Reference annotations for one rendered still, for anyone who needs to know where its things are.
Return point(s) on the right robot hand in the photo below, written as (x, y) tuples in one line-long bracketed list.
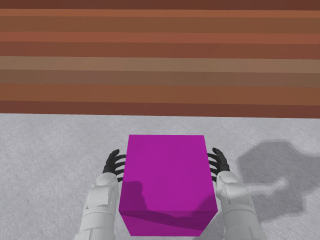
[(221, 163)]

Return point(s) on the left robot forearm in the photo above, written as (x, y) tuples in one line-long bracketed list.
[(99, 212)]

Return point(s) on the carton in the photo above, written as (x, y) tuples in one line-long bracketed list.
[(167, 187)]

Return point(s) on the right robot forearm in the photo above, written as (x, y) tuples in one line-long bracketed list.
[(240, 218)]

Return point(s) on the left robot hand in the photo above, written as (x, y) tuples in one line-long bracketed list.
[(110, 165)]

